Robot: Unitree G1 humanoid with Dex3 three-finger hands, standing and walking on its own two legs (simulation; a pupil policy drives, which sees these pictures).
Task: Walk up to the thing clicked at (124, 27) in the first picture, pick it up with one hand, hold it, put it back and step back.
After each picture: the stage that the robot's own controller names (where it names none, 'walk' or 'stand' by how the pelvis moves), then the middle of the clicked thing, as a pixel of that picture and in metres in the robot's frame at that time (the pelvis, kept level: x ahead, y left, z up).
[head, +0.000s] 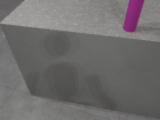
stand; (134, 7) +0.77 -0.25 +0.13
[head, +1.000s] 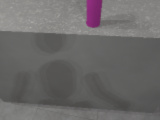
rise first; out of the picture +0.72 -0.02 +0.16
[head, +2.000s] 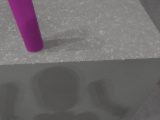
stand; (26, 20) +0.52 +0.22 +0.17
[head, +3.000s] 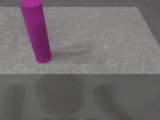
stand; (38, 34) +0.53 +0.19 +0.13
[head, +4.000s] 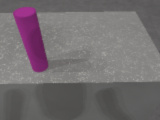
stand; (33, 43) +0.49 +0.20 +0.13
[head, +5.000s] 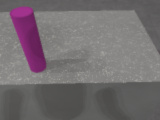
stand; (31, 43) +0.48 +0.21 +0.13
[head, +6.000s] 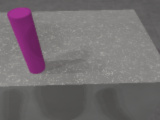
stand; (29, 44) +0.47 +0.21 +0.13
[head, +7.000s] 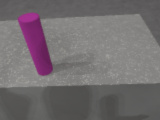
rise first; (38, 47) +0.48 +0.22 +0.13
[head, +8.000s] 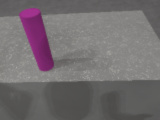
go down; (39, 43) +0.49 +0.22 +0.13
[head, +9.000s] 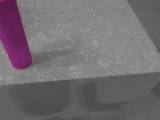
go down; (12, 35) +0.46 +0.20 +0.15
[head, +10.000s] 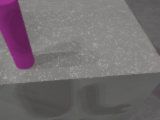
approach; (16, 36) +0.47 +0.21 +0.15
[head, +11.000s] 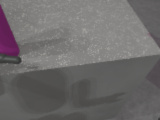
close; out of the picture +0.48 +0.23 +0.18
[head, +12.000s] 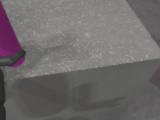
lift; out of the picture +0.46 +0.22 +0.18
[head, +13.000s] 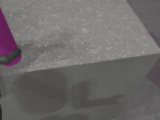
lift; out of the picture +0.46 +0.22 +0.18
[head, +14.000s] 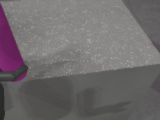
lift; (3, 47) +0.41 +0.22 +0.18
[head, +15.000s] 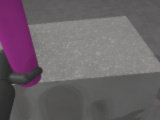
lift; (18, 44) +0.32 +0.17 +0.29
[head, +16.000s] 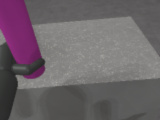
hold; (20, 35) +0.34 +0.17 +0.30
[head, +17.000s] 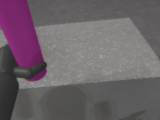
crouch; (22, 38) +0.33 +0.16 +0.30
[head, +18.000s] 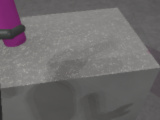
crouch; (0, 2) +0.46 +0.21 +0.32
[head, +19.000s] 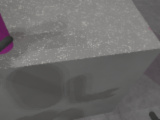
lower; out of the picture +0.50 +0.23 +0.19
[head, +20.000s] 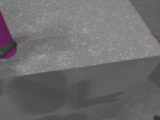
lower; out of the picture +0.48 +0.23 +0.19
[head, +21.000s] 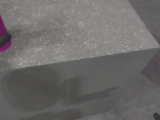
lower; out of the picture +0.51 +0.23 +0.19
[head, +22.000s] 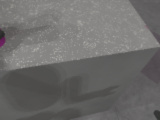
lower; out of the picture +0.51 +0.24 +0.19
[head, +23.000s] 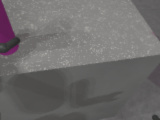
loosen; out of the picture +0.49 +0.22 +0.19
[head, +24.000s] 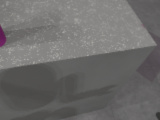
rise; out of the picture +0.51 +0.23 +0.19
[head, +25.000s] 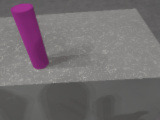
sink last; (32, 40) +0.49 +0.22 +0.16
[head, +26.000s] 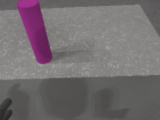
stand; (37, 35) +0.51 +0.21 +0.15
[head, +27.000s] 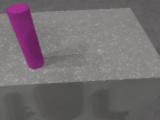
stand; (28, 40) +0.50 +0.23 +0.14
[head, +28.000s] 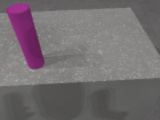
stand; (28, 40) +0.49 +0.23 +0.14
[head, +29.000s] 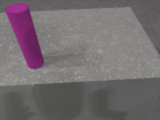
stand; (28, 40) +0.49 +0.23 +0.14
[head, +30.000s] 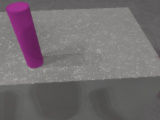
walk; (27, 39) +0.50 +0.22 +0.14
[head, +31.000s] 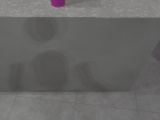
walk; out of the picture +0.79 +0.14 +0.16
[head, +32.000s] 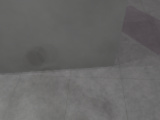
stand; out of the picture +1.15 +0.26 +0.16
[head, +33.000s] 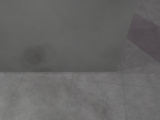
stand; out of the picture +1.16 +0.18 +0.14
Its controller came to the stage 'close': yes
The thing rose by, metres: 0.21
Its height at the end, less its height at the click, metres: +0.00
